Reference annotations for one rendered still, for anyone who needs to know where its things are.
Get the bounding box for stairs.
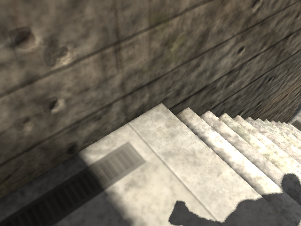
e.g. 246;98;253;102
175;107;301;226

